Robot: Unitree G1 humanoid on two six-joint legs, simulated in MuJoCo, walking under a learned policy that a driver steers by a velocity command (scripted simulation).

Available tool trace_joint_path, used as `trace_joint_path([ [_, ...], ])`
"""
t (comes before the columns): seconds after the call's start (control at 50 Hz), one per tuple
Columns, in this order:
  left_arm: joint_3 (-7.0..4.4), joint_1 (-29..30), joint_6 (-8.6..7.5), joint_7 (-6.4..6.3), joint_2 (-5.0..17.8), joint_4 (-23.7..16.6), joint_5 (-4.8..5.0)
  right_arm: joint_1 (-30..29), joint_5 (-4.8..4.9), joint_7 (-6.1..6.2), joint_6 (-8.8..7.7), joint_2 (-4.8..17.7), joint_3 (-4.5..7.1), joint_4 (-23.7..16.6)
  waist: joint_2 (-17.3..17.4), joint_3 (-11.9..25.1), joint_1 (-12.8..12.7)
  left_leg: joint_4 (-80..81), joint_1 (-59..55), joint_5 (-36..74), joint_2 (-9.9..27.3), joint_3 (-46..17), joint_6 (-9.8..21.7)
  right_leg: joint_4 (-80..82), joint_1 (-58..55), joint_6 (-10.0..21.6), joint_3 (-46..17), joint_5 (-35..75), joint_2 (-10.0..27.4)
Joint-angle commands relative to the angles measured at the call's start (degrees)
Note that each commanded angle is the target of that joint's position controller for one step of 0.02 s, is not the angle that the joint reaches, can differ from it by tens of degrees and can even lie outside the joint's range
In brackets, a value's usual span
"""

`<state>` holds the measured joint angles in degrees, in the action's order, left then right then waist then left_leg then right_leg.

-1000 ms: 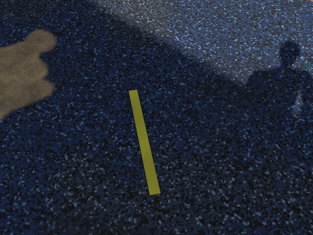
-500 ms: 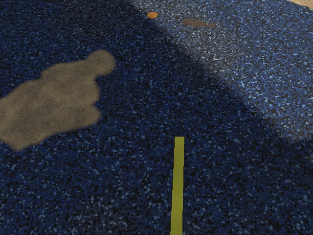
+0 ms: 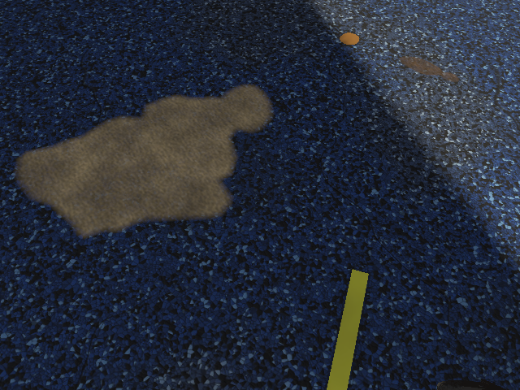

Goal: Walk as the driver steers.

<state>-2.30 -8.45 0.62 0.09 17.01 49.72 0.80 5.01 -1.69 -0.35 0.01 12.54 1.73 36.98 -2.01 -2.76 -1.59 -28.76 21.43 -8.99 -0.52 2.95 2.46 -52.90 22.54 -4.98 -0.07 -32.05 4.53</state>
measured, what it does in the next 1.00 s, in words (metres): steps on the spot, turning right: right foot, then left foot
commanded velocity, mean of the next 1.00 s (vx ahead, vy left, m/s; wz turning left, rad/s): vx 0.01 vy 0.00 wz -0.43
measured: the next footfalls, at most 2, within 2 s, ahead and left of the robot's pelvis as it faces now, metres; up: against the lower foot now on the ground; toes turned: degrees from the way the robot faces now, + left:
right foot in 0.24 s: +0.02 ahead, -0.13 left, +0.00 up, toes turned -11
left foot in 0.76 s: +0.12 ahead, +0.07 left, +0.00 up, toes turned -31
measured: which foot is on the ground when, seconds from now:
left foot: down 0.00-0.24, up 0.26-0.74, down 0.76-1.00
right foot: up 0.00-0.22, down 0.24-0.76, up 0.78-1.00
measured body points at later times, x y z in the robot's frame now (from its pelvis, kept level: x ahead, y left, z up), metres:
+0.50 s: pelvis +0.00 -0.05 +0.01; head +0.03 -0.09 +0.46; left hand +0.17 +0.21 -0.08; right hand +0.09 -0.37 -0.10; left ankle +0.05 +0.12 -0.65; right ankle -0.02 -0.12 -0.73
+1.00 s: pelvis +0.03 -0.01 +0.01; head +0.07 -0.02 +0.46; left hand +0.29 +0.17 -0.10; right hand -0.01 -0.32 -0.10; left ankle +0.09 +0.09 -0.73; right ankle -0.07 -0.13 -0.68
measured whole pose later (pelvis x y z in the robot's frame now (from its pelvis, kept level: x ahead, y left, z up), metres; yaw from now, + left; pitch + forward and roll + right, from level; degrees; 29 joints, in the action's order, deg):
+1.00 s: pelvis +0.03 -0.01 +0.01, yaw -30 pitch +1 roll -1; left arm -4.5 -9.6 2.9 -1.7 19.3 41.0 0.6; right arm 8.7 -0.3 1.3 -0.3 14.8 3.2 46.6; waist -2.1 -3.5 0.8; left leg -24.9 12.6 -13.1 0.4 -1.5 0.5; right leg -51.6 22.8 -5.2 -6.0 -26.3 -1.8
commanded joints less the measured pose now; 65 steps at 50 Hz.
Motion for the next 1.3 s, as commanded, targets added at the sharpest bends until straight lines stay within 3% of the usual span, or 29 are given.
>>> trace_joint_path([
  [0.02,-1.64,-5.0,0.96,-1.19,6.2,-1.5,-0.12,-1.3,-0.30,1.32,-0.53,11.4,3.73,-1.9,9.6,10.0,-0.1,9.3,-6.9,20.3,14.8,-8.6,11.3,1.5,-3.5,-0.9,1.1,6.2,-0.5],
  [0.14,-2.15,-1.8,2.10,-1.27,5.1,-4.3,-0.08,-1.7,0.59,3.10,0.44,10.8,4.26,0.7,9.8,7.4,1.4,11.2,-7.8,6.7,18.4,-8.3,11.6,2.9,-1.2,2.3,2.1,6.6,0.2],
  [0.22,-2.76,-7.7,2.02,0.12,4.8,-3.1,-0.68,-4.3,2.79,3.38,1.26,10.6,4.63,2.1,8.5,7.4,-2.3,3.8,-6.5,5.0,16.1,-2.9,6.2,19.8,-9.8,6.4,5.2,17.0,-2.6],
  [0.24,-3.39,-8.6,1.84,0.14,7.1,-3.3,-1.31,-1.2,3.10,3.34,1.55,9.0,4.56,3.5,2.0,5.5,-1.7,-4.8,-2.2,-2.4,12.3,1.4,1.3,28.2,-12.5,9.2,-1.4,24.7,-0.3],
  [0.26,-4.85,-7.7,1.55,-0.93,14.1,-5.0,-1.27,-0.3,0.95,3.08,1.62,5.7,3.74,2.0,-15.6,3.3,1.3,-21.2,12.3,-20.8,3.2,6.7,-5.4,32.7,-17.1,16.4,-23.0,42.1,13.9],
  [0.28,-4.78,-8.4,0.45,-0.34,15.7,-6.3,-3.42,-7.5,0.98,3.45,1.28,7.3,4.09,-0.4,-14.6,3.9,-2.8,-32.2,17.0,-31.1,-1.8,-2.2,-5.8,36.7,-13.4,25.1,-31.4,44.6,19.0],
  [0.3,-4.63,-6.6,-0.81,-0.07,14.7,-6.9,-4.02,-7.8,1.74,3.59,1.22,8.8,4.66,0.0,-9.1,3.8,-1.8,-37.3,17.7,-27.4,-0.4,-5.9,-4.9,37.0,-12.8,24.0,-27.8,39.4,16.6],
  [0.34,-3.98,-1.1,-1.49,-0.76,11.1,-8.0,-1.15,-4.6,1.51,4.10,1.46,10.2,5.56,2.6,-4.3,3.4,1.2,-37.0,18.5,-17.8,1.4,-7.2,-4.5,35.1,-14.2,17.6,-20.2,34.8,10.8],
  [0.36,-3.47,-0.3,-1.37,-1.22,9.6,-8.5,-0.33,-3.9,1.11,4.29,1.49,10.5,5.77,3.1,-4.6,4.0,1.6,-36.9,17.4,-15.0,1.5,-7.4,-5.1,34.7,-14.3,16.6,-18.7,36.5,9.7],
  [0.4,-3.10,-2.3,-1.13,-1.76,8.6,-8.6,-0.39,-3.1,1.44,4.09,1.07,9.4,5.64,3.4,-4.2,6.5,1.5,-37.0,16.0,-11.6,0.5,-7.3,-5.9,33.9,-16.8,16.8,-17.5,40.8,8.2],
  [0.52,-4.15,-4.7,-0.14,-2.65,10.5,-9.5,-0.04,-4.7,2.05,3.61,-0.05,8.2,4.84,3.3,-5.7,6.8,-0.3,-21.3,14.0,-9.3,-0.2,-8.4,-7.8,33.0,-20.7,17.1,-19.8,36.4,6.8],
  [0.64,-4.72,-1.8,0.88,-1.93,11.5,-11.6,-0.15,-3.4,2.53,2.24,-1.40,9.5,4.79,3.9,-7.5,6.6,-0.4,-11.0,4.5,-11.4,-1.9,-8.5,-7.5,31.3,-15.4,17.9,-25.2,37.5,5.7],
  [0.7,-4.64,0.4,1.45,-1.90,11.2,-12.7,0.40,-0.6,2.70,1.38,-2.35,10.1,4.90,4.6,-7.9,7.8,0.8,-2.6,-0.6,-9.5,-2.4,-8.4,-6.3,28.6,-16.0,16.8,-28.4,42.4,4.6],
  [0.74,-4.27,2.2,1.90,-2.35,10.2,-13.7,1.04,3.4,2.51,0.92,-2.77,11.1,5.34,6.1,-6.6,8.2,3.2,9.7,-9.8,2.6,-0.6,-7.9,-4.5,25.5,-12.4,13.2,-27.5,35.9,1.2],
  [0.76,-3.47,0.0,1.85,-2.40,7.5,-13.9,0.27,4.8,1.58,1.10,-2.57,14.2,5.95,6.1,0.3,10.2,2.1,10.7,-16.9,8.5,8.5,-15.1,-1.2,18.2,-6.8,10.1,-22.8,23.4,-2.5],
  [0.78,-2.90,-3.9,1.34,-2.18,5.1,-14.3,-0.11,2.2,0.42,1.51,-1.87,18.1,6.32,5.3,15.4,8.5,-2.1,9.9,-20.8,24.6,18.6,-27.7,7.0,8.0,5.0,6.5,-12.5,-1.8,-12.8],
  [0.8,-4.17,-3.8,0.71,-2.13,9.9,-14.1,-0.79,2.9,-0.59,1.24,-1.94,15.6,5.74,4.9,15.4,8.4,-0.1,10.7,-17.3,25.4,24.7,-33.7,14.5,-5.3,8.5,3.8,-10.5,-8.1,-10.8],
  [0.82,-5.27,-4.1,0.69,-2.08,12.7,-12.9,-0.30,0.9,-0.07,1.26,-2.12,13.0,4.84,4.1,10.7,7.0,-0.4,10.4,-15.4,21.9,22.0,-29.0,14.2,-11.7,8.5,2.8,-11.1,-4.2,-9.1],
  [0.88,-4.65,-3.7,1.90,-2.28,9.1,-11.4,-0.26,-1.6,1.91,1.52,-1.78,10.5,3.61,4.4,9.6,4.3,-0.2,9.5,-14.0,17.7,14.3,-18.7,9.9,-14.5,9.0,0.2,-10.4,4.0,-8.7],
  [0.98,-2.15,0.3,1.43,-1.75,4.1,-13.1,-0.35,0.6,1.42,1.95,-0.85,11.5,3.27,6.2,12.3,6.3,2.2,8.6,-15.9,20.6,12.2,-13.2,10.0,5.9,0.2,-0.7,-4.0,5.7,-5.2],
  [1.04,-2.22,-0.3,1.32,-1.52,5.1,-12.4,-0.01,2.2,1.93,1.53,-0.25,13.5,3.46,7.2,12.9,6.5,2.9,7.4,-14.9,21.3,12.8,-14.0,10.0,18.4,-6.8,0.1,-0.7,10.5,-5.4],
  [1.08,-2.37,-3.4,1.29,-1.35,5.3,-10.7,-0.40,2.8,2.78,1.28,-0.35,12.3,2.77,8.1,11.0,5.6,0.9,5.8,-11.9,17.9,11.3,-13.0,7.0,34.1,-14.8,2.5,0.1,23.2,-5.9],
  [1.1,-2.58,-3.3,1.35,-1.64,7.3,-11.1,-0.88,4.8,2.32,1.00,-1.03,11.1,2.18,8.8,8.0,6.7,1.6,5.0,-7.9,13.0,10.2,-12.3,3.4,34.6,-21.3,4.4,-4.6,30.9,-2.4],
  [1.12,-3.20,-4.2,1.63,-2.21,11.3,-11.7,-1.44,6.1,0.26,0.42,-1.89,9.0,1.34,8.3,-2.2,9.6,3.5,-0.6,-3.9,2.8,6.0,-7.6,-0.5,30.9,-26.3,7.5,-12.6,46.4,5.8],
  [1.14,-2.22,-1.1,1.37,-1.47,8.5,-11.1,-2.07,6.0,0.48,0.57,-2.03,7.1,0.90,8.7,-8.5,9.1,4.9,2.9,-8.2,-7.8,3.8,-5.1,-3.4,30.8,-16.9,12.6,-13.8,40.1,8.1],
  [1.16,-1.49,1.3,0.72,-0.70,5.1,-12.1,-1.94,3.6,0.25,0.80,-1.83,9.6,1.19,9.1,-5.0,6.6,3.6,3.2,-10.4,-4.5,3.6,-4.8,-5.0,31.5,-14.4,12.0,-12.1,31.3,4.8],
  [1.18,-1.37,0.4,0.24,-0.44,4.6,-11.2,-2.29,2.1,0.39,0.88,-1.68,10.1,1.38,9.4,-4.4,5.7,2.6,3.0,-10.3,-1.6,3.1,-4.3,-5.3,31.6,-13.9,10.1,-10.5,26.4,2.4],
  [1.22,-1.57,-0.4,-0.65,-0.33,6.1,-10.4,-1.99,2.7,0.86,1.47,-0.95,10.6,1.55,10.4,-3.9,3.0,2.5,2.9,-10.2,1.0,3.3,-4.6,-5.2,31.7,-11.9,8.4,-9.7,26.2,1.0],
  [1.3,-1.01,-1.8,-1.09,-0.69,4.8,-9.2,-1.70,3.8,1.11,1.67,-0.84,10.1,1.42,12.8,-2.0,2.5,2.4,3.7,-11.1,2.6,3.6,-4.8,-5.0,30.8,-11.6,7.9,-8.7,27.7,0.0],
])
